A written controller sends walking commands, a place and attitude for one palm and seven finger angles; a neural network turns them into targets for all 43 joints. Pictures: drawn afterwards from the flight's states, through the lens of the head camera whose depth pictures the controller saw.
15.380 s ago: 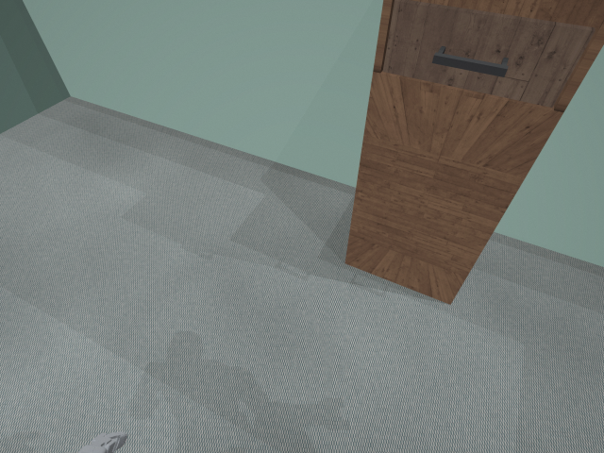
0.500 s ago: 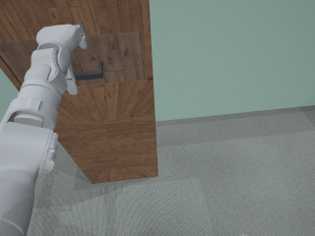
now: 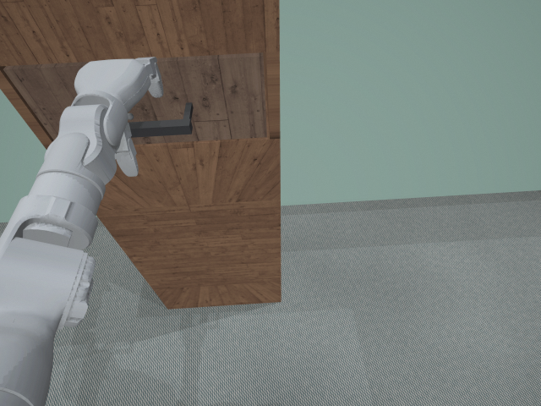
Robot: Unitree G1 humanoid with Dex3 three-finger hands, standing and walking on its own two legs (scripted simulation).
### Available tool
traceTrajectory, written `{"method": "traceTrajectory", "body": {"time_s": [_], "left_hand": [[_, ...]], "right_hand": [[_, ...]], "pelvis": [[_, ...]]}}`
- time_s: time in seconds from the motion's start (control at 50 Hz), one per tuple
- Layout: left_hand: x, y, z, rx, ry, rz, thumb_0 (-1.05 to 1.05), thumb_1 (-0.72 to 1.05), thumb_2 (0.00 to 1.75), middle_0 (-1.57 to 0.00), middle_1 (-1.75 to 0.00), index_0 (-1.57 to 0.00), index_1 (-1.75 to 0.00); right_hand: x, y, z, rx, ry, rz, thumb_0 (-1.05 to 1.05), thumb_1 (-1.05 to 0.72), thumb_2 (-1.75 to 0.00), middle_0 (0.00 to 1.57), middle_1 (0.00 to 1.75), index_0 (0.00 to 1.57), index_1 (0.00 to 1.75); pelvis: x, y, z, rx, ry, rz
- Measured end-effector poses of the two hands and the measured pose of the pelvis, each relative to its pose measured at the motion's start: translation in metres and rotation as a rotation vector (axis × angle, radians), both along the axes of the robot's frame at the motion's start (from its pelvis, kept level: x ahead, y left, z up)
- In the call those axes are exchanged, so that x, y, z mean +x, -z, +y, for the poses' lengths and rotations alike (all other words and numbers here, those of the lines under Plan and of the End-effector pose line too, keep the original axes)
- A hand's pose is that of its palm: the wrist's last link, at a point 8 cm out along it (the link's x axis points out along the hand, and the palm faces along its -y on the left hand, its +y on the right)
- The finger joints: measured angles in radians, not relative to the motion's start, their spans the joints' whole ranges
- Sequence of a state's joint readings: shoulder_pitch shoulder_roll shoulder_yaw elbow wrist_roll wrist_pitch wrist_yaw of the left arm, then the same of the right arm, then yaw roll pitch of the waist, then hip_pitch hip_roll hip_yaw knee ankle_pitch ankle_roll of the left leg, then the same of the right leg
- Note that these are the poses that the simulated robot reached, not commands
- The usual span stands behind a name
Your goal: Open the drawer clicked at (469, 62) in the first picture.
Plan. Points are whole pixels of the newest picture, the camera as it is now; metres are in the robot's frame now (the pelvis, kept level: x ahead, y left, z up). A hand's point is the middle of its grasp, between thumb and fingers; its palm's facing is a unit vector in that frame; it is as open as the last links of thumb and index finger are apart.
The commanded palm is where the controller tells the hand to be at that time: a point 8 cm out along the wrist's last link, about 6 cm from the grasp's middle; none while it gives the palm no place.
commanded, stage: move the hooked fingers above the handle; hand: left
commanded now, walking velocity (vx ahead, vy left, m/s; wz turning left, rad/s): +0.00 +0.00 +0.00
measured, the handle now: (146, 120) +0.53 +0.19 +0.14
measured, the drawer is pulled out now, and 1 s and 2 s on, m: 0.00 0.00 0.00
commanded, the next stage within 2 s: lower the fingers behind the handle in 0.50 s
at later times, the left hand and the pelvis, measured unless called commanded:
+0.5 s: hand (133, 109) +0.49 +0.19 +0.19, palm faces -0.01 -0.02 -1.00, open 13.6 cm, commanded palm +0.48 +0.19 +0.26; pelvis +0.00 +0.00 +0.00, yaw +0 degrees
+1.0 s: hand (134, 108) +0.49 +0.19 +0.19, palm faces +0.02 -0.03 -1.00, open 13.6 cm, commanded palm +0.48 +0.20 +0.23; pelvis -0.01 +0.00 +0.00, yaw -1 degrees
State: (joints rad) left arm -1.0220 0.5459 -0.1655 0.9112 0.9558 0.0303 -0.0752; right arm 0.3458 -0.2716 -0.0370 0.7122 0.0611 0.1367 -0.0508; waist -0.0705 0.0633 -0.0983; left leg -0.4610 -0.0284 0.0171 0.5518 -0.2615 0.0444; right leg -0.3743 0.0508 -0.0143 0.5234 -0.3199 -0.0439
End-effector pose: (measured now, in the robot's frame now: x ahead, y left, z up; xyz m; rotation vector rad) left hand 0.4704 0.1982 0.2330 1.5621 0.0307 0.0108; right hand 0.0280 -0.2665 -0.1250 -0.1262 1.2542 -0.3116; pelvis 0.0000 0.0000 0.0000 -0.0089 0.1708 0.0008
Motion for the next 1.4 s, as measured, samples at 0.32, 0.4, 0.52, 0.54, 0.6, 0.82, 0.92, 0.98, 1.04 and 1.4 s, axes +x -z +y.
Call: {"method": "traceTrajectory", "body": {"time_s": [0.32, 0.4, 0.52, 0.54, 0.6, 0.82, 0.92, 0.98, 1.04, 1.4], "left_hand": [[0.0, -0.011, -0.007, -0.002, -0.016, 0.013, 0.0, -0.49, 0.3, -0.35, -1.22, -0.38, -1.22], [-0.001, -0.012, -0.007, -0.003, -0.008, 0.009, 0.0, -0.49, 0.3, -0.35, -1.22, -0.37, -1.21], [-0.001, -0.013, -0.008, -0.015, 0.002, -0.003, 0.0, -0.49, 0.3, -0.35, -1.23, -0.36, -1.21], [-0.001, -0.013, -0.008, -0.016, 0.002, -0.004, 0.0, -0.49, 0.3, -0.35, -1.23, -0.36, -1.21], [-0.002, -0.014, -0.009, -0.013, 0.003, -0.01, 0.0, -0.49, 0.3, -0.35, -1.23, -0.36, -1.21], [-0.002, -0.014, -0.01, -0.035, -0.008, -0.02, 0.0, -0.49, 0.3, -0.34, -1.23, -0.35, -1.22], [-0.002, -0.013, -0.01, -0.028, -0.011, -0.025, 0.0, -0.49, 0.3, -0.34, -1.23, -0.34, -1.24], [-0.002, -0.013, -0.01, -0.025, -0.013, -0.03, 0.0, -0.49, 0.3, -0.34, -1.24, -0.34, -1.25], [-0.002, -0.013, -0.011, -0.023, -0.015, -0.033, 0.0, -0.49, 0.3, -0.34, -1.24, -0.34, -1.26], [-0.002, 0.045, -0.005, -0.017, 0.038, 0.058, 0.0, -0.49, 0.3, -0.32, -1.21, -0.32, -1.22]], "right_hand": [[0.062, -0.004, 0.016, 0.034, -0.082, -0.131, 0.01, -0.91, -0.9, 0.2, 0.3, 0.2, 0.3], [0.058, -0.005, 0.012, 0.022, -0.077, -0.122, 0.01, -0.91, -0.9, 0.2, 0.3, 0.2, 0.3], [0.041, -0.004, 0.006, 0.008, -0.054, -0.085, 0.01, -0.91, -0.9, 0.2, 0.3, 0.2, 0.3], [0.038, -0.004, 0.005, 0.007, -0.05, -0.079, 0.01, -0.91, -0.9, 0.2, 0.3, 0.2, 0.3], [0.03, -0.003, 0.004, 0.007, -0.034, -0.064, 0.01, -0.91, -0.9, 0.2, 0.3, 0.2, 0.3], [0.013, -0.002, 0.005, 0.01, -0.005, -0.047, 0.01, -0.91, -0.9, 0.2, 0.3, 0.2, 0.3], [0.011, -0.004, 0.003, 0.0, -0.001, -0.055, 0.01, -0.91, -0.9, 0.2, 0.3, 0.2, 0.3], [0.009, -0.005, 0.001, -0.008, -0.001, -0.056, 0.01, -0.91, -0.9, 0.2, 0.3, 0.2, 0.3], [0.006, -0.006, -0.001, -0.016, 0.0, -0.055, 0.01, -0.91, -0.9, 0.2, 0.3, 0.2, 0.3], [-0.017, -0.003, -0.001, -0.03, 0.026, -0.005, 0.01, -0.91, -0.9, 0.2, 0.3, 0.2, 0.3]], "pelvis": [[0.002, 0.0, 0.003, 0.007, -0.012, -0.008], [0.002, 0.0, 0.002, 0.007, -0.012, -0.008], [0.001, 0.0, 0.002, 0.007, -0.005, -0.011], [0.0, 0.0, 0.002, 0.007, -0.003, -0.012], [-0.001, 0.0, 0.002, 0.006, 0.001, -0.014], [-0.005, -0.001, 0.001, 0.006, 0.015, -0.015], [-0.009, 0.0, 0.0, 0.004, 0.016, -0.009], [-0.011, 0.001, 0.0, 0.004, 0.015, -0.005], [-0.013, 0.002, -0.001, 0.003, 0.015, 0.0], [-0.012, 0.006, 0.001, -0.003, 0.017, 0.029]]}}
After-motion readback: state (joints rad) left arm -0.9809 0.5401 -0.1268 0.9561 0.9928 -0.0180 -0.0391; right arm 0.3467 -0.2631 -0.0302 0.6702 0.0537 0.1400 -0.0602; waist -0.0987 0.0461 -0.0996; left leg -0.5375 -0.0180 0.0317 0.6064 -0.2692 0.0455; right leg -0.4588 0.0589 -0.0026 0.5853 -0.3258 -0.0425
